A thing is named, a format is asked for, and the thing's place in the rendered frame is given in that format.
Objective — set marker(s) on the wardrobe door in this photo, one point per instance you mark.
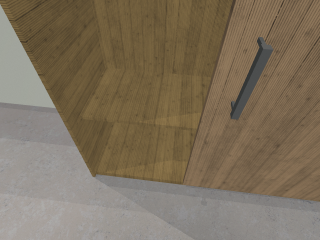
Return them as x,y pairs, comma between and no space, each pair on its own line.
274,147

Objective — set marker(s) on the handle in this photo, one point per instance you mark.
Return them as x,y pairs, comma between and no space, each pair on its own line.
256,69

